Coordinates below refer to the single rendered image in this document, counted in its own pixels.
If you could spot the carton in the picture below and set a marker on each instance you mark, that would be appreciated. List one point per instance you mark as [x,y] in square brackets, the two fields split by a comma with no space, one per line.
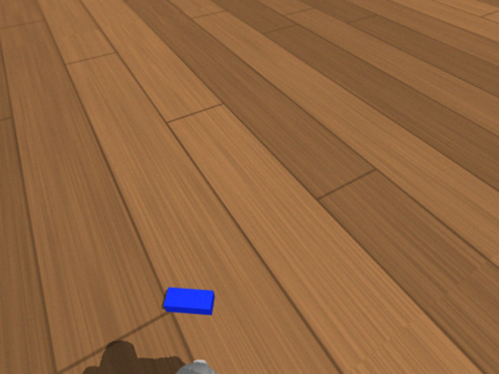
[192,301]

